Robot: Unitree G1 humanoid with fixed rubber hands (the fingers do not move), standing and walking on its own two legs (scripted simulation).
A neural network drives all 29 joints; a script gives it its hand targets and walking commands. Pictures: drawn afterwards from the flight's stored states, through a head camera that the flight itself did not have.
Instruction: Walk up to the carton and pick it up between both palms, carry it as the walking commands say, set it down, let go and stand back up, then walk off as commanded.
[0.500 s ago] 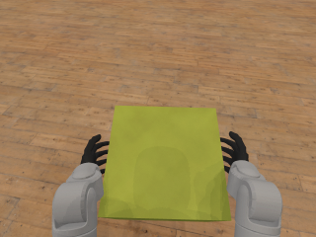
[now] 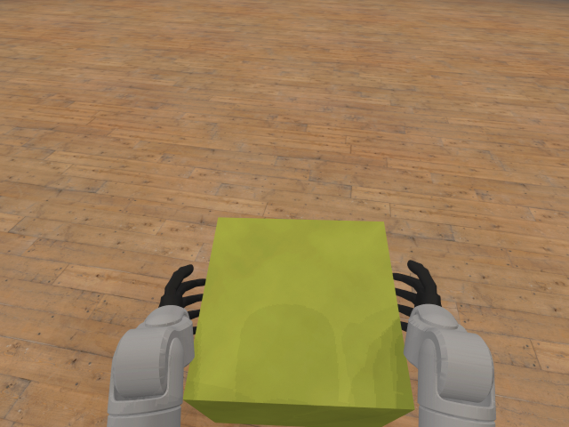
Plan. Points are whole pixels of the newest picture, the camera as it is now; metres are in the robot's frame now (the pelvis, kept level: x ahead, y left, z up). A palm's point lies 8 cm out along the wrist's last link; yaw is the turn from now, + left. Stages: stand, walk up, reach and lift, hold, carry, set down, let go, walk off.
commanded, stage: carry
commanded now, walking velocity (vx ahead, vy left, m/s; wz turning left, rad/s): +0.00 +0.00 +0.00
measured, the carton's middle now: (297, 324) +0.30 -0.01 +0.02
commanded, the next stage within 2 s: hold in 0.24 s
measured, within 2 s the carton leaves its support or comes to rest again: neither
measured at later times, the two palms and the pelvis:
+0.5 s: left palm (190, 332) +0.28 +0.15 +0.02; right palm (416, 333) +0.28 -0.17 +0.03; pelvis +0.00 +0.00 +0.00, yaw +1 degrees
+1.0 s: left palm (196, 319) +0.29 +0.14 +0.04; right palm (423, 326) +0.29 -0.18 +0.04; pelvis +0.01 -0.01 +0.00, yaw +1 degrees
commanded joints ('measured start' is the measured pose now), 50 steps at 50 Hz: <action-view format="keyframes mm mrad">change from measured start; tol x16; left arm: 1 -658 -972 -665 -279 -422 -102 -259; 12 -602 -847 -543 -63 -318 -186 -264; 13 -488 -583 -204 288 -61 -292 -280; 14 -453 -500 -238 540 -76 -361 -274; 18 -701 -759 -556 153 -202 -552 -305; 23 -903 -883 -584 223 -239 -577 -346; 50 -507 -931 -503 378 -158 -571 -387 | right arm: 1 -436 1025 662 -61 404 -50 322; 11 -419 921 574 72 333 -126 326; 14 -318 459 163 625 46 -327 344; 16 -356 597 357 357 118 -458 370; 24 -695 856 522 379 189 -553 453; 50 -460 883 588 486 185 -517 509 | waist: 1 -2 6 -357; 12 -8 -17 -369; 13 43 -65 -24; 14 4 -13 -4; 21 -2 -3 -522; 50 18 -66 -350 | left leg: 1 -3 179 -175 -141 25 3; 12 31 198 -169 -128 92 9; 14 -24 41 -248 -183 -205 2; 19 238 19 -255 -63 146 -34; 26 218 40 -266 -98 -31 -22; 36 353 33 -255 -79 320 -31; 50 346 -3 -258 -88 341 -33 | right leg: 1 133 -95 112 -109 61 -46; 12 135 -87 91 -90 86 -47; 13 183 103 187 -104 -160 -84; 50 108 123 191 -124 214 -30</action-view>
